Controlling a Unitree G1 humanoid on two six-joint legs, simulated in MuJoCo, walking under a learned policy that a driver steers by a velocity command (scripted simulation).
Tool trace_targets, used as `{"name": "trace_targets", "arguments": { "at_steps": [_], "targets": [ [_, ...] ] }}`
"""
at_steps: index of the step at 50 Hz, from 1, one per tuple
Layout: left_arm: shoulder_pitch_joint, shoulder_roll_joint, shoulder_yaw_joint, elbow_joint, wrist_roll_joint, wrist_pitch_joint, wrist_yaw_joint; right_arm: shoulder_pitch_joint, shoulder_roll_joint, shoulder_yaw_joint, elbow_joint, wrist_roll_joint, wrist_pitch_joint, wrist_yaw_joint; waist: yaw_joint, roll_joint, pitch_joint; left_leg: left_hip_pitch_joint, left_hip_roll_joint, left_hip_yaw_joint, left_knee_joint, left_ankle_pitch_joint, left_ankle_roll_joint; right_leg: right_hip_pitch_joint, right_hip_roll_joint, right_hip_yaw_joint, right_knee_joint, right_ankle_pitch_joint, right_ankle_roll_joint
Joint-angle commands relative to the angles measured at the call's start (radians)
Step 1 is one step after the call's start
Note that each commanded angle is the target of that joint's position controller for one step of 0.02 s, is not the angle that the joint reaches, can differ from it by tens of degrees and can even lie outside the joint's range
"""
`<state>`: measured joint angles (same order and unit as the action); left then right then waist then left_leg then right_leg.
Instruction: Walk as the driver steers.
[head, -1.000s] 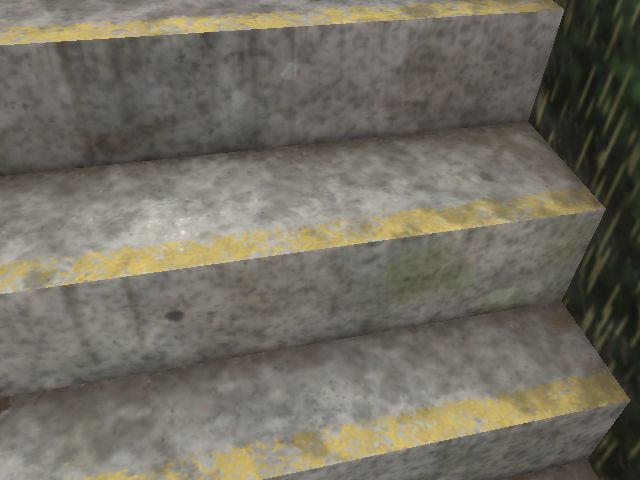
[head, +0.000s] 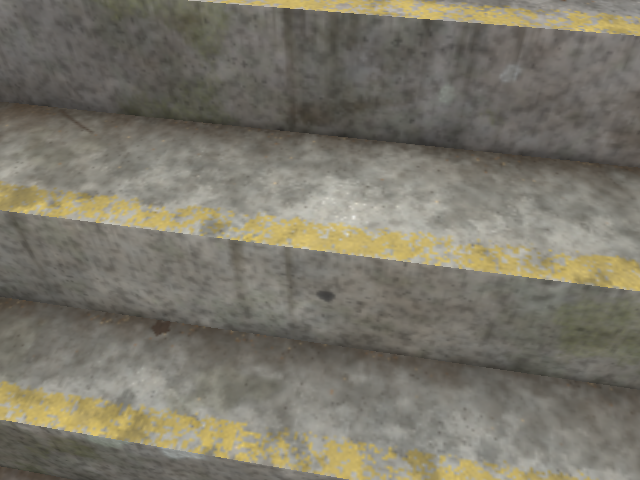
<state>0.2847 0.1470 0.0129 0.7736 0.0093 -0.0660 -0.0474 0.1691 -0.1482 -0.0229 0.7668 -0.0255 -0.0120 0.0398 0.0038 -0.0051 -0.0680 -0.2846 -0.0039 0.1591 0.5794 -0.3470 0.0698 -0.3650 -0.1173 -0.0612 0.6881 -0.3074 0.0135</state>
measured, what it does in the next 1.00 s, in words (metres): climbs: right foot, then left foot 0.21 m higher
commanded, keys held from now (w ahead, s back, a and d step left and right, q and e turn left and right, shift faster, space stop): e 0.10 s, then w+e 0.46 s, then w+q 0.44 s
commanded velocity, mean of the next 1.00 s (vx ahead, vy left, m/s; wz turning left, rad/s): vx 0.33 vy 0.00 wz -0.24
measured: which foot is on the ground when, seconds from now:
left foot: down 0.00-0.36, up 0.38-0.76, down 0.78-1.00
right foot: up 0.00-0.30, down 0.32-0.78, up 0.80-1.00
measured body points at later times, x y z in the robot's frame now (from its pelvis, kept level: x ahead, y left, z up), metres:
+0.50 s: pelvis +0.04 -0.09 +0.00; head +0.03 -0.10 +0.45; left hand +0.01 +0.13 -0.15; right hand +0.15 -0.35 -0.12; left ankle +0.00 +0.03 -0.44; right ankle -0.05 -0.16 -0.73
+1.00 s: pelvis +0.17 -0.14 +0.19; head +0.15 -0.16 +0.64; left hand +0.39 +0.05 +0.10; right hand +0.20 -0.38 +0.03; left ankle +0.21 -0.05 -0.51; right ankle +0.21 -0.30 -0.37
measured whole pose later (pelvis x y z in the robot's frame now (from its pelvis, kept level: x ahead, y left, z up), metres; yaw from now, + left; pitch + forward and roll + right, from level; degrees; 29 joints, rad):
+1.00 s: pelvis +0.17 -0.14 +0.19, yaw -10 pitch +4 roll +4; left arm 0.11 0.20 0.00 0.81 0.03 -0.02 -0.09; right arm 0.24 -0.20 -0.03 0.98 -0.06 0.00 0.06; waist -0.01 -0.02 -0.15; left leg -0.49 -0.08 0.09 0.77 -0.37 0.12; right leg -1.00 0.01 0.17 1.62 -0.10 -0.08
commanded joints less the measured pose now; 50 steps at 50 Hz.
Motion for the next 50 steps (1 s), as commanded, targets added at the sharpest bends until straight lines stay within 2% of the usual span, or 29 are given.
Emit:
{"name": "trace_targets", "arguments": {
  "at_steps": [1, 4, 6, 8, 9, 11, 12, 15, 17, 18, 19, 21, 26, 29, 31, 32, 34, 35, 38, 39, 40, 41, 42, 43, 44, 46, 47, 48, 50],
  "targets": [
    [-0.103, 0.142, 0.048, -0.119, 0.007, -0.024, 0.032, -0.011, -0.226, -0.076, -0.106, -0.016, -0.025, -0.052, -0.082, 0.186, -0.061, 0.172, 0.444, -0.436, -0.283, 0.537, 0.328, -0.289, 0.056, 0.084, 0.489, -0.178, 0.011],
    [-0.068, 0.136, 0.074, -0.061, -0.020, -0.006, 0.025, -0.062, -0.183, -0.056, -0.101, -0.081, -0.033, -0.038, -0.031, 0.055, -0.021, 0.014, 0.403, -0.250, -0.272, 0.652, 0.336, -0.471, 0.159, 0.273, 1.245, -0.128, -0.014],
    [-0.050, 0.125, 0.072, -0.050, -0.023, 0.014, 0.003, -0.137, -0.042, 0.014, -0.105, -0.064, -0.016, -0.004, 0.009, 0.012, -0.071, 0.046, 0.323, -0.111, -0.240, 0.491, 0.227, -0.470, 0.135, 0.310, 1.158, 0.022, -0.050],
    [0.057, 0.116, 0.076, 0.048, -0.004, 0.015, -0.036, -0.190, 0.042, 0.068, -0.126, 0.002, -0.021, 0.025, 0.045, -0.035, -0.023, 0.100, 0.237, -0.011, -0.257, 0.137, 0.096, -0.442, 0.060, 0.235, 0.653, -0.023, -0.005],
    [0.035, 0.110, 0.068, 0.042, 0.024, 0.008, -0.052, -0.251, -0.055, 0.040, -0.164, 0.027, -0.017, 0.014, 0.052, 0.030, -0.032, 0.015, 0.192, 0.035, -0.320, 0.003, 0.080, -0.258, 0.064, 0.070, 0.404, -0.198, 0.039],
    [-0.068, 0.112, 0.062, 0.026, 0.011, -0.005, -0.063, -0.103, -0.285, -0.049, -0.096, -0.015, -0.002, -0.007, -0.060, 0.135, 0.035, -0.020, 0.284, -0.049, -0.386, -0.095, 0.176, -0.140, 0.119, -0.035, 0.240, -0.294, 0.063],
    [-0.071, 0.092, 0.040, 0.018, 0.006, -0.008, -0.047, -0.083, -0.316, -0.060, -0.086, -0.051, -0.002, -0.009, -0.059, 0.104, 0.044, 0.051, 0.384, -0.118, -0.388, -0.064, 0.213, -0.179, 0.073, 0.038, 0.177, -0.148, 0.032],
    [0.121, 0.118, 0.037, 0.049, 0.009, -0.015, -0.007, -0.188, -0.204, -0.028, -0.045, -0.039, -0.019, 0.017, 0.045, 0.084, -0.008, 0.054, 0.506, -0.148, -0.296, 0.089, 0.227, -0.010, 0.033, 0.085, -0.018, 0.190, -0.122],
    [0.080, 0.151, 0.065, 0.027, 0.006, -0.046, 0.019, -0.103, -0.118, -0.014, -0.005, -0.026, -0.035, -0.012, -0.008, 0.042, -0.046, 0.116, 0.335, 0.037, -0.010, 0.189, 0.136, 0.036, 0.143, 0.018, -0.232, 0.168, -0.225],
    [0.177, 0.186, 0.076, 0.070, 0.017, -0.063, 0.041, -0.058, -0.050, -0.003, -0.025, -0.052, -0.036, -0.027, -0.033, -0.117, -0.123, -0.030, 0.211, 0.114, 0.298, 0.143, 0.037, 0.209, 0.058, 0.232, -0.233, 0.465, -0.325],
    [0.320, 0.241, 0.084, 0.111, -0.001, -0.059, 0.043, -0.092, -0.029, 0.011, -0.060, -0.059, -0.047, -0.022, 0.036, -0.255, -0.134, -0.457, 0.069, 0.081, 0.600, -0.048, -0.029, 0.467, -0.093, 0.556, -0.303, 0.603, -0.461],
    [0.539, 0.153, 0.050, 0.248, 0.042, -0.036, -0.015, -0.211, -0.055, 0.002, -0.017, -0.034, -0.059, 0.006, 0.198, -0.239, 0.023, -1.043, 0.009, -0.158, 1.356, -0.070, 0.045, 0.549, -0.131, 0.693, -0.345, 0.101, -0.385],
    [0.354, -0.029, -0.058, 0.339, 0.086, 0.030, -0.042, -0.325, 0.021, 0.050, -0.118, -0.026, -0.069, 0.001, 0.020, -0.006, 0.017, -1.246, 0.071, -0.181, 1.766, 0.063, 0.229, 0.170, -0.097, 0.464, -0.330, 0.103, -0.295],
    [0.226, 0.034, -0.058, 0.337, 0.107, 0.005, -0.037, -0.330, -0.023, 0.061, -0.148, -0.010, -0.014, 0.010, -0.069, 0.000, 0.042, -1.107, 0.091, -0.152, 1.586, 0.165, 0.244, -0.110, -0.042, 0.370, -0.440, 0.165, -0.276],
    [0.180, 0.134, -0.030, 0.303, 0.067, -0.005, -0.049, -0.413, -0.077, 0.048, -0.179, 0.011, 0.053, 0.000, -0.090, -0.050, -0.028, -0.721, 0.073, -0.048, 1.229, 0.190, 0.226, -0.303, 0.013, 0.255, -0.553, 0.492, -0.296],
    [0.218, 0.108, 0.005, 0.288, -0.045, -0.020, 0.083, -0.425, 0.130, 0.127, -0.187, 0.032, 0.000, -0.070, 0.023, -0.008, 0.164, -0.512, -0.004, 0.104, 1.060, -0.213, 0.096, -0.304, -0.079, 0.267, -0.798, 0.618, -0.235],
    [0.359, 0.124, -0.002, 0.336, -0.076, -0.024, 0.163, -0.217, 0.089, 0.102, -0.104, 0.086, -0.031, -0.117, -0.026, -0.019, -0.001, -0.297, -0.061, 0.094, 0.964, -0.403, 0.092, 0.004, -0.061, 0.129, -0.468, 1.882, -0.188],
    [0.469, 0.137, 0.006, 0.356, -0.096, -0.035, 0.159, -0.231, 0.069, 0.097, -0.103, 0.109, -0.045, -0.110, 0.006, -0.025, -0.149, -0.191, -0.054, 0.044, 0.859, -0.385, 0.117, 0.060, -0.057, 0.159, -0.278, 2.074, -0.177],
    [0.308, 0.215, 0.033, 0.265, -0.066, -0.082, 0.088, 0.127, -0.092, 0.020, 0.066, 0.074, 0.006, -0.100, -0.126, -0.035, -0.389, 0.123, -0.112, -0.088, 0.600, -0.357, 0.123, 0.028, 0.004, 0.093, 0.057, 1.765, -0.168],
    [0.128, 0.217, 0.044, 0.187, -0.047, -0.101, 0.068, 0.244, -0.121, -0.004, 0.128, 0.043, 0.034, -0.098, -0.191, -0.022, -0.274, 0.114, -0.064, -0.202, 0.382, -0.322, 0.178, -0.089, 0.058, 0.122, 0.308, 1.464, -0.174],
    [-0.017, 0.139, 0.040, 0.128, -0.006, -0.087, 0.043, 0.153, -0.154, -0.026, 0.158, 0.002, 0.053, -0.115, -0.159, 0.238, -0.162, -0.043, 0.178, -0.703, 0.057, -0.413, 0.345, -0.337, 0.236, 0.093, 0.889, 0.393, -0.096],
    [-0.112, 0.041, 0.026, 0.006, 0.048, -0.056, 0.033, 0.062, -0.111, -0.027, 0.118, -0.037, 0.048, -0.114, -0.105, 0.081, -0.033, -0.299, 0.249, -0.980, -0.142, -0.745, 0.375, -0.493, 0.245, 0.231, 1.375, 0.216, -0.121],
    [-0.224, -0.095, -0.015, -0.131, 0.071, -0.022, 0.043, -0.047, -0.074, -0.022, 0.136, -0.032, 0.016, -0.105, -0.004, 0.082, 0.135, -0.438, 0.282, -0.977, -0.176, -0.865, 0.298, -0.683, 0.207, 0.290, 1.478, 0.138, -0.142],
    [-0.164, -0.115, -0.028, -0.165, 0.063, 0.005, 0.056, -0.051, -0.032, -0.019, 0.173, -0.037, -0.009, -0.089, 0.071, 0.004, 0.203, -0.474, 0.273, -0.852, -0.169, -0.808, 0.212, -0.740, 0.172, 0.284, 1.452, 0.058, -0.142],
    [-0.084, 0.015, -0.025, 0.043, -0.022, 0.065, -0.006, -0.124, 0.058, 0.051, 0.124, -0.072, -0.003, 0.008, -0.031, -0.241, 0.218, -0.511, 0.203, -0.764, -0.177, -0.561, 0.218, -0.817, 0.216, 0.508, 1.400, 0.209, -0.195],
    [0.026, 0.111, 0.002, 0.013, -0.022, 0.054, 0.004, -0.342, -0.009, 0.029, 0.055, -0.053, -0.048, 0.033, 0.153, -0.112, 0.087, -0.662, 0.098, -0.434, -0.204, -0.412, 0.162, -0.604, 0.149, 0.284, 1.062, 0.213, -0.141],
    [0.085, 0.129, 0.001, 0.044, 0.000, 0.051, -0.029, -0.449, -0.147, -0.016, 0.003, -0.028, -0.038, 0.033, 0.193, -0.011, -0.018, -0.781, 0.065, -0.271, -0.284, -0.284, 0.186, -0.283, 0.166, 0.124, 1.014, 0.134, -0.110],
    [0.065, 0.149, 0.005, 0.068, 0.013, 0.062, -0.055, -0.428, -0.229, -0.043, -0.017, -0.028, -0.026, 0.027, 0.182, -0.041, -0.043, -0.766, 0.079, -0.252, -0.311, -0.201, 0.197, -0.167, 0.138, 0.077, 0.890, 0.102, -0.074],
    [0.058, 0.179, 0.011, 0.128, 0.056, 0.070, -0.069, -0.349, -0.221, -0.043, -0.005, -0.027, -0.035, 0.036, 0.137, -0.034, 0.000, -0.631, 0.148, -0.323, -0.358, -0.038, 0.264, -0.148, 0.074, 0.074, 0.811, 0.269, -0.044]
  ]
}}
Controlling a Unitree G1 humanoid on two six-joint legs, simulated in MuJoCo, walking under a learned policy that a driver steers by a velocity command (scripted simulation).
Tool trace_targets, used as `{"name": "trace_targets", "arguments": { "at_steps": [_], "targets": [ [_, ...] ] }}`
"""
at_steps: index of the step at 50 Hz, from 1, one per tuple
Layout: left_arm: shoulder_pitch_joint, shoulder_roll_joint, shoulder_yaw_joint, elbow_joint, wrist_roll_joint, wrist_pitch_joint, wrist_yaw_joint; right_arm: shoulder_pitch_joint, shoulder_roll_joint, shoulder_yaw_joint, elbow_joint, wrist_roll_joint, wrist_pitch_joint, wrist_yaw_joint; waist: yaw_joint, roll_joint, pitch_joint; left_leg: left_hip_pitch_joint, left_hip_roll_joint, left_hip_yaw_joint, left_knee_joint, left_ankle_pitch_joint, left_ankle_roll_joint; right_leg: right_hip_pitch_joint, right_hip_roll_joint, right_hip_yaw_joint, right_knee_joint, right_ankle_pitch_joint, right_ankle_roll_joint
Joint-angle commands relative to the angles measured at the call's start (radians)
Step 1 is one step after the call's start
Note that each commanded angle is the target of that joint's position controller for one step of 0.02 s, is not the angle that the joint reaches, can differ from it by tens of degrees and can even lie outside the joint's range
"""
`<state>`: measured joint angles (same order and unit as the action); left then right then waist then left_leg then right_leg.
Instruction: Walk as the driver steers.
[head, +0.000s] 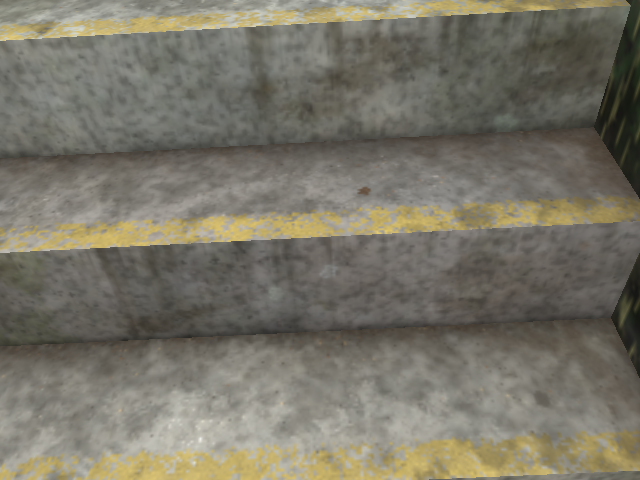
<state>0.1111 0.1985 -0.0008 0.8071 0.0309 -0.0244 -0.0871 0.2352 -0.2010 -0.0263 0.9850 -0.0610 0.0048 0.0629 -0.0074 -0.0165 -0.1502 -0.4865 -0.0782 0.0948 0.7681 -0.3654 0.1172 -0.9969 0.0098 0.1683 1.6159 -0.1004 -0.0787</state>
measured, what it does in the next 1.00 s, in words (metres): climbs, turning left: right foot, then left foot 0.20 m higher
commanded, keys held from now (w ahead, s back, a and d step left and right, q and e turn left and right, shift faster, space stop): w+q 0.64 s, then no key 0.36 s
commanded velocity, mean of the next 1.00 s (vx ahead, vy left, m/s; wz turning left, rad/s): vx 0.41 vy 0.00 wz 0.45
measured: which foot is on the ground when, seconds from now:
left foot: down 0.00-0.16, up 0.18-0.50, down 0.52-1.00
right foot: up 0.00-0.10, down 0.12-0.54, up 0.56-1.00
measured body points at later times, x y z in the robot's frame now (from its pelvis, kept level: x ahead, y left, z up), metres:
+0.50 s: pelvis +0.17 -0.05 +0.07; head +0.19 -0.05 +0.52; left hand -0.01 +0.08 -0.07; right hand +0.45 -0.12 +0.00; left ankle +0.25 +0.07 -0.48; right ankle +0.05 -0.15 -0.68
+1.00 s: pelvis +0.30 -0.04 +0.26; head +0.32 -0.02 +0.71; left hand +0.58 +0.15 +0.24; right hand +0.11 -0.26 +0.17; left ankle +0.23 +0.07 -0.50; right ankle +0.44 -0.15 -0.20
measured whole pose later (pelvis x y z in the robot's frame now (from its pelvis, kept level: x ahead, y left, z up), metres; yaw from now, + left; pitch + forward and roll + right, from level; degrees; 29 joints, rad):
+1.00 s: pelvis +0.30 -0.04 +0.26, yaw +20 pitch +9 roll -6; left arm -0.20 0.07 -0.11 0.55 -0.02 0.04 -0.10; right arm 0.83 -0.15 0.07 1.13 -0.07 -0.08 0.07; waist -0.17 0.10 -0.11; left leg -0.29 0.05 -0.23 0.30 -0.17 0.06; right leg -1.34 -0.01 -0.04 1.92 -0.48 -0.09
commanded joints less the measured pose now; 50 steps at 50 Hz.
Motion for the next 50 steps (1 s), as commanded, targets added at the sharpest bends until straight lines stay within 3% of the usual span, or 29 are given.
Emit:
{"name": "trace_targets", "arguments": {
  "at_steps": [1, 5, 7, 8, 9, 11, 13, 16, 19, 21, 22, 24, 25, 26, 27, 29, 30, 31, 32, 33, 34, 36, 39, 41, 42, 44, 46, 48, 50],
  "targets": [
    [0.196, 0.119, 0.019, 0.088, 0.036, 0.034, -0.024, -0.377, -0.157, -0.039, -0.225, 0.014, -0.056, 0.017, 0.113, -0.024, 0.062, -0.319, 0.236, -0.245, -0.506, 0.101, 0.247, 0.488, -0.074, -0.134, -0.288, 0.101, 0.050],
    [0.059, 0.086, 0.004, -0.019, 0.036, 0.018, 0.054, -0.127, -0.142, -0.048, -0.142, 0.032, -0.073, 0.021, 0.008, 0.138, 0.013, 0.228, 0.223, -0.248, -0.313, 0.485, 0.261, 0.493, -0.006, -0.208, -0.935, -0.221, 0.079],
    [0.273, 0.088, 0.013, 0.009, 0.009, -0.013, 0.051, -0.028, -0.161, -0.067, -0.105, 0.005, -0.045, 0.043, 0.065, 0.083, -0.053, 0.339, 0.196, -0.282, -0.007, 0.750, 0.243, 0.700, -0.025, -0.148, -1.279, -0.050, 0.038],
    [0.474, 0.183, 0.046, 0.059, 0.008, -0.027, 0.049, 0.013, -0.068, -0.053, -0.112, 0.004, -0.040, 0.057, 0.075, -0.071, -0.155, 0.005, 0.083, -0.217, 0.355, 0.577, 0.139, 1.037, -0.179, 0.066, -1.167, 0.413, -0.157],
    [0.543, 0.216, 0.048, 0.108, 0.012, -0.034, 0.032, 0.077, 0.055, -0.018, -0.082, -0.003, -0.042, 0.055, 0.025, -0.232, -0.091, -0.481, -0.034, -0.166, 0.878, 0.036, 0.066, 1.187, -0.377, 0.309, -1.121, 0.784, -0.359],
    [0.489, 0.047, -0.003, 0.154, 0.053, -0.025, -0.009, -0.099, 0.002, -0.017, -0.090, 0.043, -0.065, 0.037, 0.078, -0.133, 0.078, -0.991, 0.025, -0.251, 1.562, 0.094, 0.116, 1.080, -0.402, 0.333, -1.236, 0.015, -0.305],
    [0.517, -0.082, -0.054, 0.204, 0.067, 0.005, -0.037, -0.329, -0.013, -0.006, -0.211, 0.069, -0.063, 0.000, 0.095, -0.007, 0.110, -1.115, 0.043, -0.229, 1.555, 0.152, 0.183, 1.034, -0.336, 0.141, -1.299, 0.111, -0.266],
    [0.459, -0.090, -0.068, 0.299, 0.082, -0.023, -0.029, -0.356, 0.056, 0.056, -0.310, 0.075, -0.037, -0.016, -0.021, -0.034, 0.102, -1.199, 0.109, -0.201, 1.616, -0.050, 0.231, 0.945, -0.320, -0.028, -1.353, 0.244, -0.184],
    [0.439, 0.032, -0.036, 0.344, 0.096, -0.063, -0.029, -0.530, -0.013, 0.079, -0.451, 0.061, 0.036, -0.016, -0.047, -0.019, 0.072, -0.961, 0.206, -0.059, 1.182, 0.057, 0.249, 0.700, -0.224, -0.168, -1.520, 0.102, -0.135],
    [0.363, 0.147, -0.019, 0.330, 0.064, -0.034, -0.081, -0.589, -0.035, 0.087, -0.460, 0.078, 0.128, 0.030, -0.116, -0.088, 0.064, -0.435, 0.109, 0.098, 0.986, -0.003, 0.198, 0.313, -0.235, -0.231, -1.688, 0.749, -0.224],
    [0.359, 0.235, -0.005, 0.303, 0.018, -0.048, -0.081, -0.436, 0.009, 0.094, -0.409, 0.072, 0.137, 0.060, -0.175, -0.190, 0.017, -0.387, 0.086, 0.155, 0.973, 0.014, 0.141, 0.492, -0.312, -0.257, -1.567, 1.419, -0.244],
    [0.437, 0.262, 0.015, 0.304, 0.009, -0.040, -0.088, -0.328, -0.020, 0.084, -0.393, 0.046, 0.161, 0.073, -0.165, -0.200, -0.116, -0.410, -0.009, 0.252, 0.623, -0.048, 0.124, 0.950, -0.322, -0.290, -1.373, 2.019, -0.246],
    [0.501, 0.236, 0.010, 0.322, 0.041, -0.017, -0.094, -0.331, -0.027, 0.079, -0.406, 0.046, 0.171, 0.060, -0.133, -0.232, -0.135, -0.362, -0.058, 0.260, 0.425, -0.057, 0.128, 1.056, -0.346, -0.271, -1.281, 2.249, -0.254],
    [0.351, 0.221, 0.066, 0.211, -0.125, -0.093, 0.122, -0.102, -0.025, 0.037, -0.268, 0.006, 0.086, -0.028, -0.144, -0.079, -0.214, -0.047, -0.155, 0.177, 0.444, -0.402, 0.089, 1.069, -0.317, -0.382, -0.946, 2.001, -0.076],
    [0.316, 0.259, 0.066, 0.172, -0.121, -0.120, 0.178, 0.020, -0.023, 0.029, -0.239, 0.020, 0.064, -0.057, -0.208, -0.060, -0.220, 0.137, -0.117, -0.023, 0.245, -0.429, 0.117, 0.854, -0.312, -0.310, -0.719, 1.662, -0.081],
    [0.057, 0.095, 0.046, 0.000, -0.045, -0.142, 0.138, -0.013, -0.137, -0.031, -0.172, -0.010, 0.048, -0.120, -0.185, 0.248, -0.140, 0.245, 0.201, -0.950, -0.394, -0.384, 0.281, 0.186, 0.077, -0.166, 0.276, 0.188, -0.025],
    [0.045, -0.013, 0.030, -0.107, 0.011, -0.127, 0.121, -0.064, -0.145, -0.037, -0.161, -0.012, 0.039, -0.120, -0.078, 0.148, -0.059, 0.180, 0.209, -0.885, -0.447, -0.350, 0.222, 0.057, 0.043, -0.041, 0.578, 0.106, -0.039],
    [0.019, -0.099, -0.002, -0.173, 0.013, -0.115, 0.118, -0.058, -0.122, -0.037, -0.095, -0.018, 0.015, -0.109, -0.011, 0.086, 0.035, 0.140, 0.228, -0.857, -0.419, -0.352, 0.213, -0.077, 0.044, -0.052, 0.726, 0.051, -0.058],
    [-0.091, -0.108, -0.019, -0.209, 0.053, -0.129, 0.112, 0.094, -0.005, -0.015, -0.021, 0.019, -0.003, -0.112, -0.078, -0.026, 0.155, 0.236, 0.085, -0.741, -0.339, 0.017, 0.160, -0.141, 0.036, -0.105, 0.561, -0.007, -0.057],
    [-0.072, 0.037, 0.016, -0.120, 0.068, -0.030, -0.001, 0.375, 0.010, 0.023, -0.028, 0.017, 0.008, -0.060, -0.273, -0.090, 0.033, 0.715, 0.196, -0.820, -0.168, 0.788, 0.263, -0.531, 0.192, 0.173, 0.582, -0.105, -0.076],
    [-0.237, 0.017, 0.019, -0.184, 0.072, -0.001, -0.045, 0.640, 0.040, 0.025, 0.140, 0.014, -0.018, -0.038, -0.266, -0.044, 0.007, 0.893, 0.224, -0.718, -0.091, 1.099, 0.190, -0.661, 0.143, 0.071, 0.618, -0.231, -0.093],
    [-0.198, -0.031, -0.010, -0.224, 0.107, 0.009, -0.069, 0.673, 0.018, 0.037, 0.184, 0.010, -0.049, -0.033, -0.119, 0.068, -0.097, 1.006, 0.263, -0.617, -0.129, 1.325, 0.188, -0.713, 0.086, -0.046, 0.622, -0.385, -0.076],
    [-0.311, -0.083, -0.062, -0.275, 0.039, 0.000, -0.035, 0.684, 0.082, 0.065, 0.219, -0.075, -0.051, -0.021, -0.045, 0.167, -0.038, 0.458, 0.181, -0.546, -0.246, 0.763, 0.165, -0.642, 0.059, -0.054, 0.874, -0.553, -0.178],
    [-0.266, -0.114, -0.087, -0.282, 0.000, -0.010, -0.030, 0.537, 0.027, 0.055, 0.170, -0.107, -0.055, -0.009, 0.045, 0.082, 0.044, 0.161, 0.161, -0.564, -0.376, 0.430, 0.139, -0.577, 0.037, -0.070, 0.915, -0.441, -0.200],
    [-0.243, -0.080, -0.078, -0.291, -0.011, 0.005, -0.011, 0.380, -0.038, 0.047, 0.115, -0.115, -0.064, 0.001, 0.101, -0.072, 0.054, -0.026, 0.132, -0.575, -0.448, 0.114, 0.110, -0.430, -0.018, -0.094, 0.649, -0.210, -0.171],
    [-0.406, -0.021, -0.072, -0.340, -0.049, 0.038, 0.006, 0.315, -0.084, 0.059, 0.028, -0.073, -0.092, 0.001, 0.073, -0.016, 0.108, -0.381, 0.181, -0.568, -0.682, 0.007, 0.160, -0.128, -0.065, -0.178, 0.580, -0.097, -0.059],
    [-0.369, -0.027, -0.072, -0.313, -0.073, 0.056, 0.011, 0.421, -0.061, 0.087, 0.055, -0.046, -0.105, 0.004, 0.032, 0.119, 0.172, -0.164, 0.233, -0.581, -0.634, 0.099, 0.149, -0.280, -0.050, -0.120, 0.576, -0.202, -0.012],
    [-0.269, -0.013, -0.063, -0.257, -0.051, 0.065, -0.003, 0.436, -0.096, 0.083, 0.025, 0.012, -0.127, 0.003, 0.015, 0.149, 0.075, 0.086, 0.260, -0.447, -0.532, 0.592, 0.132, -0.239, -0.028, -0.228, 0.375, -0.339, 0.007],
    [-0.440, 0.051, -0.038, -0.364, -0.049, 0.081, -0.010, 0.461, -0.194, 0.052, 0.024, 0.037, -0.134, -0.007, -0.031, 0.273, -0.066, 0.000, 0.271, -0.395, -0.559, 1.047, 0.147, 0.220, 0.033, -0.323, 0.005, -0.536, 0.030]
  ]
}}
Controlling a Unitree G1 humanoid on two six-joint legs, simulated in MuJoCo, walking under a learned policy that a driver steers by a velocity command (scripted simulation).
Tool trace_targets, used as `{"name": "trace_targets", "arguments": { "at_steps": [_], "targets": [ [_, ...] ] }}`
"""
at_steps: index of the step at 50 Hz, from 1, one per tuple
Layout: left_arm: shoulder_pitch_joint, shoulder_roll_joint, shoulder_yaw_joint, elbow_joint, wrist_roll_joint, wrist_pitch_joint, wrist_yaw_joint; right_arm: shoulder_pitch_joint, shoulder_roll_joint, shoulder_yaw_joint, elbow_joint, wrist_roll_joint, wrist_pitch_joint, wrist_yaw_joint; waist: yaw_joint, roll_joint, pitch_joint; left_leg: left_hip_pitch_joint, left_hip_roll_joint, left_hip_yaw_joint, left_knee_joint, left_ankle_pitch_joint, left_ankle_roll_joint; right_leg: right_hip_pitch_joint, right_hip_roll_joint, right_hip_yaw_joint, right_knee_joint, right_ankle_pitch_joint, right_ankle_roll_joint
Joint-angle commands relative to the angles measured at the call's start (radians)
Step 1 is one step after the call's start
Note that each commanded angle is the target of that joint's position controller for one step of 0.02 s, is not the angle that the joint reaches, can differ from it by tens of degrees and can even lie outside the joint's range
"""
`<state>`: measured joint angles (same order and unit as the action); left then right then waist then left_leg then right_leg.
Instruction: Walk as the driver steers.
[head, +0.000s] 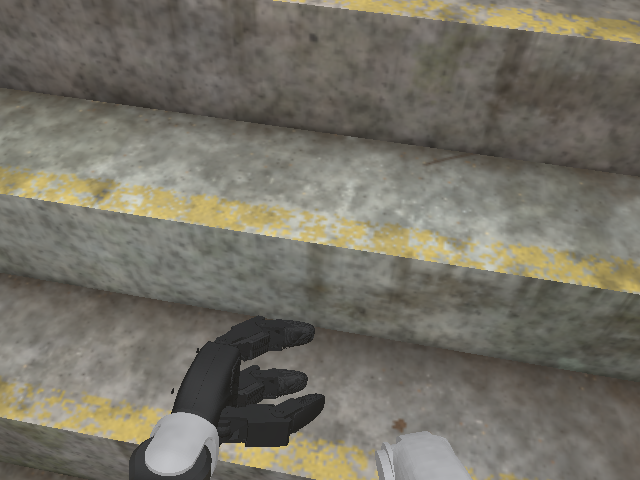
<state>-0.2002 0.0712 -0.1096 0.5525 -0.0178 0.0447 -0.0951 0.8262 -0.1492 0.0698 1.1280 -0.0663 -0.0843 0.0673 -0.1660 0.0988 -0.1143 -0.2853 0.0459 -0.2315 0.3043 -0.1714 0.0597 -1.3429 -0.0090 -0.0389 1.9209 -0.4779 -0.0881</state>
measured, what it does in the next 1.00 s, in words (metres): climbs: right foot 0.22 m higher, then left foot 0.23 m lower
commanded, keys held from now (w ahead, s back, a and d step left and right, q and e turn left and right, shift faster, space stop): no key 0.14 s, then w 0.34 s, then w+e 0.52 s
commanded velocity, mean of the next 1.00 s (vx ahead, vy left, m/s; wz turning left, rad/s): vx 0.34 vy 0.00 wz -0.15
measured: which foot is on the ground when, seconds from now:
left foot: down 0.00-0.08, up 0.10-0.58, down 0.60-0.96, up 0.98-1.00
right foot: up 0.00-0.04, down 0.06-0.58, up 0.60-1.00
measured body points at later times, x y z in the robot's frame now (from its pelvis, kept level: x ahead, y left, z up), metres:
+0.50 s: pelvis +0.04 +0.03 +0.09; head +0.06 +0.05 +0.54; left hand +0.19 +0.27 -0.03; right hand +0.17 -0.23 -0.01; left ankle +0.04 +0.17 -0.53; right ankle +0.05 -0.15 -0.54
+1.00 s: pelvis +0.16 +0.10 +0.07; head +0.19 +0.12 +0.52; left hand +0.38 +0.27 -0.05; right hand +0.12 -0.14 -0.07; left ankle +0.04 +0.20 -0.67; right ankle +0.21 +0.01 -0.53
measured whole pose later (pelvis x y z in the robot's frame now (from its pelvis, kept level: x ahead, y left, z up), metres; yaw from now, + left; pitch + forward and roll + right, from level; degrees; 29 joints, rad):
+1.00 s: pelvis +0.16 +0.10 +0.07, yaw -13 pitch +9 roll -9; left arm 0.04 0.18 -0.05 0.74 -0.03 0.07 -0.04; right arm 0.35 -0.22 0.01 1.02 0.03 -0.09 0.03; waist 0.06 0.11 -0.11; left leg -0.18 0.21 0.19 0.44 0.39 0.12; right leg -0.95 0.20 -0.15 1.30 -0.57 -0.16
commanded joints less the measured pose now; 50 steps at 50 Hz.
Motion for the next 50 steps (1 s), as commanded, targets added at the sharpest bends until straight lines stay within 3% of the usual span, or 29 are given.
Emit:
{"name": "trace_targets", "arguments": {
  "at_steps": [1, 3, 4, 5, 7, 8, 10, 11, 12, 13, 15, 25, 26, 27, 28, 29, 30, 31, 32, 35, 36, 37, 41, 43, 44, 45, 47, 48, 50],
  "targets": [
    [-0.119, 0.173, 0.076, -0.132, -0.002, 0.015, -0.005, -0.101, -0.322, -0.078, -0.087, 0.072, -0.034, -0.006, 0.137, 0.256, -0.147, -0.052, 0.172, -0.056, -0.056, 1.273, 0.251, 0.629, 0.113, -0.180, -0.475, -0.275, 0.043],
    [0.187, 0.194, 0.101, -0.011, 0.029, 0.007, 0.010, -0.154, -0.366, -0.126, -0.078, 0.080, -0.028, 0.008, 0.170, 0.197, -0.276, 0.248, 0.187, 0.012, 0.241, 1.755, 0.192, 0.822, 0.078, -0.020, -0.814, -0.014, -0.026],
    [0.477, 0.266, 0.118, 0.086, 0.036, 0.002, 0.022, -0.171, -0.269, -0.109, -0.110, 0.040, -0.035, 0.033, 0.198, -0.073, -0.397, -0.106, 0.073, 0.022, 0.494, 1.274, 0.093, 1.140, -0.115, 0.483, -0.941, 0.527, -0.254],
    [0.677, 0.370, 0.168, 0.095, 0.109, 0.004, 0.024, -0.215, -0.144, -0.093, -0.110, 0.036, -0.010, 0.044, 0.322, -0.425, -0.324, -0.497, -0.115, -0.073, 1.035, 0.052, -0.039, 1.213, -0.385, 1.023, -1.275, 0.793, -0.509],
    [0.445, 0.295, 0.153, 0.158, 0.113, -0.057, -0.007, -0.311, -0.098, -0.114, -0.133, 0.055, 0.027, 0.042, 0.175, -0.308, -0.058, -0.774, -0.174, -0.133, 1.686, -0.066, 0.023, 0.991, -0.313, 0.614, -1.224, 0.368, -0.248],
    [0.331, 0.142, 0.115, 0.215, 0.081, -0.082, -0.019, -0.320, -0.053, -0.110, -0.161, 0.049, 0.038, 0.021, 0.095, -0.050, -0.002, -0.808, -0.166, -0.139, 1.544, -0.104, 0.049, 0.996, -0.260, 0.384, -1.153, 0.390, -0.165],
    [0.008, 0.085, 0.095, 0.171, 0.008, -0.124, 0.015, -0.162, -0.083, -0.107, -0.102, -0.002, 0.058, -0.011, -0.069, -0.127, 0.076, -0.445, -0.085, 0.017, 1.466, -0.082, 0.026, 0.558, -0.160, 0.169, -1.247, -0.107, -0.017],
    [-0.091, 0.103, 0.094, 0.116, 0.020, -0.131, 0.032, -0.081, -0.123, -0.116, -0.052, 0.000, 0.058, -0.013, -0.093, -0.132, 0.075, -0.250, -0.123, 0.100, 1.689, -0.060, -0.002, 0.331, -0.160, 0.108, -1.264, -0.173, -0.001],
    [-0.097, 0.119, 0.095, 0.104, 0.049, -0.130, 0.047, -0.112, -0.140, -0.120, -0.053, 0.021, 0.052, -0.002, -0.078, -0.033, 0.091, -0.239, -0.139, 0.113, 1.741, -0.021, 0.001, 0.277, -0.144, 0.005, -1.227, -0.129, 0.026],
    [0.087, 0.141, 0.145, 0.256, 0.054, -0.157, 0.139, -0.438, -0.172, -0.161, -0.275, -0.005, 0.116, -0.086, -0.053, -0.119, 0.184, -0.438, -0.104, 0.077, 1.639, 0.074, -0.036, 0.451, -0.312, 0.251, -1.163, -0.254, -0.066],
    [0.358, 0.184, 0.163, 0.319, 0.074, -0.184, 0.181, -0.656, -0.102, -0.141, -0.372, -0.018, 0.124, -0.127, 0.096, -0.062, 0.179, -0.691, -0.102, 0.042, 1.571, 0.010, -0.036, 0.760, -0.303, 0.273, -1.156, -0.257, -0.058],
    [0.170, 0.239, 0.195, 0.185, 0.101, -0.152, 0.202, -0.512, -0.124, -0.141, -0.401, 0.008, 0.110, -0.074, 0.001, -0.177, 0.043, -0.099, 0.037, 0.268, 0.551, 0.086, 0.036, 0.666, -0.228, 0.082, -0.863, -0.142, -0.002],
    [0.046, 0.258, 0.139, -0.007, 0.031, -0.129, 0.103, -0.413, -0.164, -0.113, -0.282, -0.068, 0.142, 0.049, 0.027, -0.029, 0.196, -0.248, -0.012, 0.362, 0.555, 0.436, 0.024, 0.469, -0.147, 0.083, -0.681, -0.110, -0.049],
    [-0.077, 0.299, 0.138, -0.044, 0.030, -0.098, 0.048, -0.307, -0.158, -0.120, -0.240, -0.086, 0.173, 0.101, -0.070, 0.065, 0.185, -0.250, -0.035, 0.411, 0.352, 0.536, 0.071, 0.516, -0.094, 0.045, -0.523, 0.054, -0.097],
    [-0.002, 0.254, 0.111, -0.060, 0.105, -0.078, 0.033, -0.183, -0.137, -0.117, -0.158, -0.061, 0.155, 0.119, -0.009, 0.039, 0.197, 0.005, 0.020, 0.340, 0.232, 0.792, 0.073, 0.381, -0.133, 0.081, -0.481, 0.012, -0.079],
    [0.080, 0.197, 0.085, -0.038, 0.109, -0.055, 0.016, -0.124, -0.138, -0.132, -0.126, -0.038, 0.138, 0.113, -0.009, 0.001, 0.192, 0.087, 0.015, 0.335, 0.050, 0.694, 0.103, 0.390, -0.113, 0.097, -0.349, 0.114, -0.099],
    [0.235, 0.128, 0.067, 0.029, 0.084, -0.043, -0.005, -0.101, -0.189, -0.150, -0.121, -0.029, 0.112, 0.104, 0.028, 0.037, 0.140, 0.125, 0.029, 0.337, -0.012, 0.702, 0.166, 0.387, -0.030, 0.063, -0.039, 0.114, -0.098],
    [0.474, 0.084, 0.089, 0.040, 0.031, -0.041, -0.028, -0.085, -0.453, -0.180, -0.132, -0.002, 0.081, 0.149, 0.211, 0.208, -0.027, 0.269, 0.315, -0.081, 0.364, 1.646, 0.438, 0.084, 0.142, 0.146, 0.397, -0.140, -0.012],
    [0.501, 0.171, 0.107, 0.075, -0.015, -0.057, -0.016, -0.048, -0.469, -0.174, -0.144, -0.036, 0.056, 0.158, 0.176, 0.147, -0.081, 0.447, 0.437, -0.241, 0.362, 1.566, 0.505, -0.242, 0.211, 0.255, 0.827, -0.149, 0.063],
    [0.339, 0.185, 0.100, 0.087, 0.012, -0.128, 0.018, -0.290, -0.268, -0.080, -0.213, -0.116, 0.049, 0.105, 0.183, -0.037, -0.038, 0.416, 0.450, -0.187, 0.139, 0.686, 0.345, -0.474, 0.088, 0.276, 0.773, 0.258, -0.020],
    [0.395, 0.177, 0.089, 0.116, 0.018, -0.103, 0.002, -0.363, -0.290, -0.088, -0.206, -0.057, 0.076, 0.091, 0.192, -0.075, 0.058, 0.338, 0.636, -0.425, -0.069, 0.407, 0.476, -0.543, -0.018, 0.337, 0.788, 0.277, 0.001],
    [0.324, 0.163, 0.080, 0.118, 0.033, -0.087, -0.002, -0.320, -0.232, -0.071, -0.162, -0.036, 0.079, 0.079, 0.173, -0.167, 0.130, 0.343, 0.602, -0.390, -0.106, 0.283, 0.432, -0.596, -0.021, 0.332, 0.814, 0.315, -0.027],
    [0.102, 0.177, 0.084, 0.077, 0.004, -0.058, 0.001, -0.159, -0.154, -0.042, -0.083, -0.045, 0.036, 0.040, 0.075, -0.050, 0.017, 0.312, 0.273, 0.193, -0.081, 0.414, 0.146, -0.368, 0.002, 0.075, 0.499, 0.338, -0.109],
    [0.135, 0.185, 0.071, 0.057, 0.002, -0.011, -0.022, -0.386, -0.252, -0.054, -0.121, -0.044, 0.050, 0.062, 0.250, 0.015, -0.005, -0.035, 0.224, 0.395, -0.148, 1.129, 0.184, 0.143, 0.021, -0.127, 0.105, 0.289, -0.150],
    [0.070, 0.273, 0.099, 0.020, -0.055, 0.036, -0.046, -0.441, -0.344, -0.073, -0.093, -0.031, 0.050, 0.087, 0.298, 0.079, -0.049, -0.228, 0.198, 0.397, -0.146, 1.819, 0.215, 0.433, 0.115, -0.215, -0.025, 0.261, -0.118],
    [0.045, 0.245, 0.076, -0.022, -0.046, 0.073, -0.063, -0.450, -0.454, -0.096, -0.085, -0.007, 0.044, 0.101, 0.303, 0.198, -0.090, -0.101, 0.320, 0.356, -0.113, 2.222, 0.299, 0.513, 0.133, -0.223, -0.279, 0.132, -0.056],
    [0.148, 0.193, 0.066, -0.030, 0.006, 0.112, -0.036, -0.355, -0.457, -0.113, -0.038, 0.009, 0.048, 0.102, 0.306, 0.309, -0.123, 0.353, 0.365, 0.312, 0.090, 2.652, 0.329, 0.366, 0.274, -0.295, -0.661, -0.134, -0.029],
    [0.301, 0.139, 0.065, 0.165, 0.010, 0.007, 0.066, -0.297, -0.268, -0.111, -0.156, 0.168, -0.014, -0.094, 0.198, 0.000, -0.275, 0.386, 0.174, 0.477, 0.280, 2.178, 0.020, 0.748, 0.319, -0.262, -0.718, -0.275, -0.068],
    [0.620, 0.185, 0.093, 0.277, -0.025, -0.011, 0.140, -0.361, -0.344, -0.123, -0.198, 0.153, -0.084, -0.152, 0.350, 0.037, -0.340, 0.008, 0.182, 0.361, 0.628, 1.436, 0.086, 1.186, 0.245, 0.053, -0.940, -0.084, -0.084]
  ]
}}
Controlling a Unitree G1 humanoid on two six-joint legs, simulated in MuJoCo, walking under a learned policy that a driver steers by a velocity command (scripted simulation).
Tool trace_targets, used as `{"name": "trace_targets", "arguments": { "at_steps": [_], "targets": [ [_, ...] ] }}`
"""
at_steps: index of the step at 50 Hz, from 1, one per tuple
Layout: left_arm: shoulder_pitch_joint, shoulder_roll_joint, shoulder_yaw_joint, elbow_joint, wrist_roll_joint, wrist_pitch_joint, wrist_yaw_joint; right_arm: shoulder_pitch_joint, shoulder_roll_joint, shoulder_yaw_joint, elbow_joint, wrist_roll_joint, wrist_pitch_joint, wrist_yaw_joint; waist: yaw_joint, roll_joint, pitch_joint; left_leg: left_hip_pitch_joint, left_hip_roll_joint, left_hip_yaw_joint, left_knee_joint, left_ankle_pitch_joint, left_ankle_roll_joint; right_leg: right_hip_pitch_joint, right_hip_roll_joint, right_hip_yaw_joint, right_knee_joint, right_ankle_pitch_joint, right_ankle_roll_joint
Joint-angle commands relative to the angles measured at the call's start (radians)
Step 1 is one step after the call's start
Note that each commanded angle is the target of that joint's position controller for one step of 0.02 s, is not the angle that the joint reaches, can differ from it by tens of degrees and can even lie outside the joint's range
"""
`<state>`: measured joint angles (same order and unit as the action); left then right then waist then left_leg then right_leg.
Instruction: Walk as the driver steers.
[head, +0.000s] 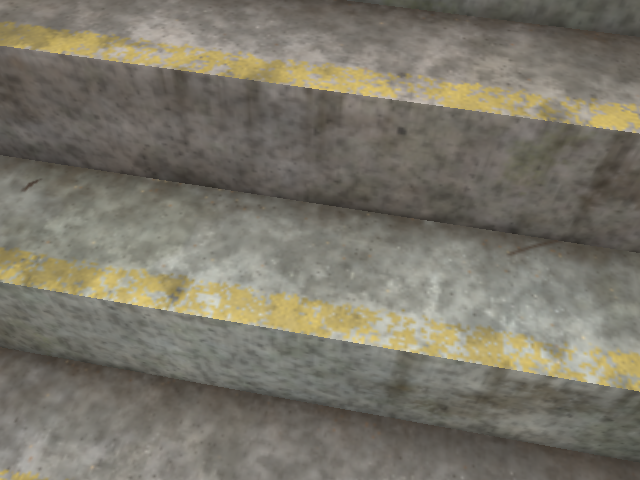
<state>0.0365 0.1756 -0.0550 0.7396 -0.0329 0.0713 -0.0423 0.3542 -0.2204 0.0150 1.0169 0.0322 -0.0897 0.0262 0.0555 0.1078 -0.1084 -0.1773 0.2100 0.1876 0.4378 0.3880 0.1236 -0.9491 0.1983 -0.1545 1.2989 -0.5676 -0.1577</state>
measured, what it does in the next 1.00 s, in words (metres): climbs, turning right: right foot 0.22 m higher, then left foot 0.21 m higher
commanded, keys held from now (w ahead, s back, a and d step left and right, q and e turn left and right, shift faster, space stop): w+e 0.34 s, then e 0.66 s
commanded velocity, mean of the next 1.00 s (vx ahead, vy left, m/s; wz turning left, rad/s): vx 0.28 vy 0.00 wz -0.58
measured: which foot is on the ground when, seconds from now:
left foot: up 0.00-0.40, down 0.42-1.00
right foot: up 0.00-0.00, down 0.02-0.46, up 0.48-1.00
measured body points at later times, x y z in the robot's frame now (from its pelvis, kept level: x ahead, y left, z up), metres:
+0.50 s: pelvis +0.18 +0.11 +0.17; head +0.17 +0.12 +0.62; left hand +0.20 +0.32 +0.02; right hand +0.40 -0.12 +0.13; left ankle +0.30 +0.19 -0.39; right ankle +0.07 -0.07 -0.53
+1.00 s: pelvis +0.25 +0.13 +0.33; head +0.26 +0.14 +0.78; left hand +0.51 +0.23 +0.21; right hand +0.20 -0.08 +0.19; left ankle +0.30 +0.19 -0.39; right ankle +0.23 -0.05 -0.19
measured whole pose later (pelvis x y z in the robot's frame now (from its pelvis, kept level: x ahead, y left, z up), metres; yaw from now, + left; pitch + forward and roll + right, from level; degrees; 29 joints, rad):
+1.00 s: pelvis +0.25 +0.13 +0.33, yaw -32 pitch +4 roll +5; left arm 0.07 0.22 0.05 0.97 0.02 -0.01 -0.06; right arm 0.24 -0.11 0.02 1.00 -0.11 -0.12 0.05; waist -0.08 -0.11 -0.12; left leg -0.27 0.03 0.46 0.47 -0.27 0.07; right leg -1.09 -0.04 0.22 1.72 -0.05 -0.08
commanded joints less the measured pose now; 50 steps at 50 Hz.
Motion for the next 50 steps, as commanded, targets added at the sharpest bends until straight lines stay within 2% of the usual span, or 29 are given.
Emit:
{"name": "trace_targets", "arguments": {
  "at_steps": [1, 2, 3, 4, 5, 6, 8, 9, 10, 13, 16, 17, 18, 19, 20, 21, 22, 23, 24, 25, 26, 27, 28, 30, 31, 34, 36, 41, 50],
  "targets": [
    [0.371, 0.099, 0.060, 0.158, 0.011, -0.036, 0.105, -0.099, -0.099, -0.032, -0.163, -0.019, -0.087, -0.078, 0.108, -0.205, -0.220, -0.346, -0.171, -0.104, 0.919, -0.149, 0.003, 0.753, -0.030, 0.404, -0.522, 0.203, -0.101],
    [0.315, 0.136, 0.083, 0.133, 0.092, -0.039, 0.116, -0.221, 0.035, -0.005, -0.261, -0.099, -0.075, -0.040, 0.076, -0.209, -0.133, -0.605, -0.283, -0.289, 1.459, -0.363, -0.017, 0.700, -0.212, 0.758, -0.751, 0.253, -0.213],
    [0.293, 0.122, 0.090, 0.158, 0.111, -0.049, 0.118, -0.237, 0.087, 0.007, -0.332, -0.100, -0.058, -0.017, 0.029, -0.192, -0.073, -0.717, -0.305, -0.322, 1.691, -0.424, -0.009, 0.579, -0.267, 0.893, -0.864, -0.007, -0.246],
    [0.363, 0.036, 0.041, 0.132, 0.125, -0.067, -0.011, -0.217, -0.076, -0.037, -0.272, -0.042, 0.035, 0.041, 0.117, -0.162, 0.230, -1.085, -0.408, -0.651, 1.802, -0.424, 0.081, 0.476, -0.287, 0.861, -0.748, 0.152, -0.184],
    [0.295, 0.004, 0.040, 0.183, 0.090, -0.103, -0.065, -0.218, -0.075, -0.045, -0.309, -0.051, 0.069, 0.035, 0.018, -0.135, 0.220, -1.082, -0.358, -0.594, 1.753, -0.517, 0.112, 0.426, -0.295, 0.726, -0.743, 0.221, -0.137],
    [0.296, -0.001, 0.033, 0.226, 0.108, -0.110, -0.100, -0.226, -0.045, -0.024, -0.336, -0.080, 0.091, 0.025, -0.050, -0.037, 0.164, -1.088, -0.319, -0.566, 1.676, -0.431, 0.137, 0.406, -0.275, 0.652, -0.731, 0.324, -0.144],
    [-0.009, 0.046, 0.057, 0.157, 0.091, -0.151, -0.103, -0.210, -0.059, -0.021, -0.338, -0.078, 0.085, -0.006, -0.189, -0.097, 0.124, -0.939, -0.225, -0.349, 1.517, -0.548, 0.102, 0.169, -0.248, 0.509, -0.904, 0.050, -0.133],
    [-0.053, 0.093, 0.070, 0.143, 0.089, -0.156, -0.093, -0.243, -0.079, -0.019, -0.334, -0.085, 0.101, 0.004, -0.175, -0.195, 0.085, -0.921, -0.253, -0.271, 1.734, -0.628, 0.057, 0.075, -0.253, 0.569, -0.962, -0.017, -0.179],
    [0.016, 0.073, 0.062, 0.163, 0.100, -0.174, -0.077, -0.262, -0.095, -0.025, -0.317, -0.069, 0.102, 0.009, -0.156, -0.191, 0.059, -0.950, -0.243, -0.244, 1.855, -0.593, 0.032, 0.117, -0.262, 0.583, -0.965, -0.012, -0.144],
    [0.425, 0.008, 0.034, 0.321, 0.123, -0.187, -0.045, -0.434, -0.002, 0.032, -0.361, -0.103, 0.086, -0.003, -0.011, -0.114, 0.045, -1.369, -0.204, -0.321, 1.920, -0.685, 0.059, 0.559, -0.286, 0.626, -0.841, 0.130, -0.090],
    [0.428, 0.088, 0.060, 0.321, 0.118, -0.197, -0.052, -0.677, -0.035, 0.026, -0.491, -0.098, 0.092, -0.033, -0.010, -0.131, -0.048, -1.171, -0.121, -0.214, 1.436, -0.731, 0.035, 0.462, -0.275, 0.593, -0.936, 0.159, -0.062],
    [0.412, 0.105, 0.063, 0.288, 0.107, -0.198, -0.050, -0.693, -0.024, 0.026, -0.493, -0.109, 0.105, -0.031, -0.007, -0.180, -0.053, -1.084, -0.111, -0.171, 1.367, -0.710, 0.005, 0.393, -0.290, 0.612, -0.975, 0.141, -0.086],
    [0.339, 0.133, 0.083, 0.266, 0.043, -0.181, -0.068, -0.813, 0.017, 0.042, -0.538, -0.112, 0.135, -0.011, -0.044, -0.173, 0.004, -0.813, -0.157, -0.066, 1.074, -1.148, -0.041, 0.178, -0.352, 0.605, -1.199, 0.167, -0.136],
    [0.409, 0.131, 0.084, 0.294, 0.032, -0.165, -0.072, -0.796, 0.079, 0.066, -0.522, -0.106, 0.161, 0.014, -0.015, -0.269, -0.013, -0.684, -0.171, -0.094, 1.039, -1.098, -0.061, 0.162, -0.424, 0.686, -1.236, 0.190, -0.167],
    [0.329, 0.170, 0.090, 0.225, 0.014, -0.186, -0.080, -0.614, 0.081, 0.051, -0.477, -0.088, 0.128, 0.027, -0.094, -0.371, -0.014, -0.646, -0.209, -0.052, 1.069, -1.055, -0.081, 0.359, -0.459, 0.619, -1.200, 0.552, -0.153],
    [0.260, 0.234, 0.111, 0.190, 0.017, -0.188, -0.080, -0.496, -0.017, 0.011, -0.429, -0.066, 0.102, 0.019, -0.145, -0.344, -0.135, -0.588, -0.285, -0.059, 0.906, -1.017, -0.068, 0.551, -0.442, 0.562, -1.089, 1.093, -0.149],
    [0.320, 0.195, 0.110, 0.201, 0.052, -0.208, -0.093, -0.433, -0.092, -0.015, -0.388, -0.052, 0.066, 0.009, -0.135, -0.218, -0.219, -0.454, -0.256, -0.212, 0.813, -0.902, 0.022, 0.546, -0.363, 0.463, -0.906, 1.427, -0.079],
    [0.355, 0.142, 0.111, 0.215, 0.095, -0.214, -0.100, -0.282, -0.121, -0.025, -0.352, -0.065, 0.066, -0.008, -0.189, -0.052, -0.321, -0.189, -0.145, -0.562, 0.543, -0.962, 0.127, 0.351, -0.259, 0.448, -0.620, 1.346, -0.010],
    [0.297, 0.016, 0.094, 0.192, 0.116, -0.195, -0.102, -0.084, -0.199, -0.047, -0.269, -0.113, 0.077, -0.028, -0.249, 0.202, -0.336, 0.042, 0.063, -1.027, 0.179, -0.955, 0.245, 0.032, -0.129, 0.437, -0.274, 0.624, 0.053],
    [0.301, 0.078, 0.126, 0.243, 0.057, -0.175, -0.087, 0.017, -0.223, -0.055, -0.245, -0.126, 0.067, -0.029, -0.307, 0.236, -0.276, -0.043, 0.138, -1.291, 0.008, -1.186, 0.235, -0.063, -0.081, 0.605, 0.366, 0.614, 0.072],
    [0.272, 0.071, 0.129, 0.239, 0.013, -0.171, -0.071, -0.062, -0.218, -0.048, -0.188, -0.105, 0.042, -0.016, -0.215, 0.207, -0.128, -0.184, 0.119, -1.178, -0.005, -1.314, 0.161, -0.191, -0.101, 0.598, 0.603, 0.694, 0.046],
    [0.301, 0.050, 0.115, 0.268, -0.006, -0.168, -0.056, -0.175, -0.139, -0.046, -0.150, -0.068, 0.038, -0.001, -0.135, 0.060, -0.043, -0.304, 0.105, -0.938, 0.042, -1.192, 0.124, -0.172, -0.133, 0.522, 0.668, 0.755, 0.023],
    [0.292, 0.041, 0.109, 0.272, 0.014, -0.164, -0.044, -0.218, -0.030, -0.027, -0.123, -0.053, 0.033, 0.004, -0.088, -0.134, -0.016, -0.326, 0.097, -0.712, 0.107, -1.041, 0.094, -0.165, -0.160, 0.469, 0.615, 0.724, 0.012],
    [0.264, 0.029, 0.093, 0.274, 0.037, -0.135, -0.041, -0.308, 0.134, 0.010, -0.112, -0.040, 0.019, -0.003, -0.028, -0.144, -0.051, -0.347, 0.047, -0.517, 0.101, -0.794, 0.060, -0.099, -0.219, 0.463, 0.530, 0.638, 0.003],
    [0.240, 0.022, 0.084, 0.271, 0.025, -0.127, -0.043, -0.336, 0.146, 0.009, -0.110, -0.060, 0.013, -0.018, -0.016, -0.110, -0.042, -0.361, 0.034, -0.455, 0.050, -0.703, 0.056, -0.099, -0.216, 0.462, 0.582, 0.599, -0.010],
    [0.176, 0.044, 0.078, 0.237, 0.020, -0.136, -0.055, -0.296, 0.112, -0.005, -0.083, -0.112, -0.008, -0.017, -0.009, -0.184, -0.058, -0.289, -0.005, -0.188, 0.010, -0.533, 0.046, -0.148, -0.207, 0.391, 0.532, 0.604, -0.004],
    [0.087, 0.068, 0.074, 0.198, 0.021, -0.134, -0.030, -0.215, 0.082, -0.015, -0.067, -0.117, -0.010, -0.009, -0.043, -0.127, -0.070, -0.164, 0.005, -0.131, -0.047, -0.525, 0.038, -0.226, -0.219, 0.369, 0.492, 0.548, 0.024],
    [0.038, 0.100, 0.097, 0.189, 0.022, -0.117, -0.036, -0.110, 0.033, -0.018, -0.044, -0.145, -0.007, 0.029, -0.092, -0.113, 0.015, -0.045, 0.083, -0.121, -0.156, -0.624, 0.091, -0.351, -0.227, 0.375, 0.518, 0.505, 0.035],
    [-0.033, 0.106, 0.117, 0.155, 0.072, -0.086, -0.001, -0.172, 0.054, 0.004, -0.081, -0.146, -0.061, 0.031, -0.113, -0.075, 0.035, 0.154, 0.137, -0.017, -0.216, -0.617, 0.120, -0.323, -0.275, 0.389, 0.352, 0.476, 0.087]
  ]
}}
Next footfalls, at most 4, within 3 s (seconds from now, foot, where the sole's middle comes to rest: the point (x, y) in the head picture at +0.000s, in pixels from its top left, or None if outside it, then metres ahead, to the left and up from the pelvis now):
0.02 right None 0.11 -0.08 -0.64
0.42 left None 0.34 0.19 -0.43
1.24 right None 0.30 -0.10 -0.43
1.56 left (251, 463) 0.39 0.15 -0.43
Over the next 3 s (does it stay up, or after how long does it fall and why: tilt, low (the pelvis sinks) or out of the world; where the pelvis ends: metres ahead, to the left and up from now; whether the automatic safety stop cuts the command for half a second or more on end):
stays up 0.63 -0.09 0.57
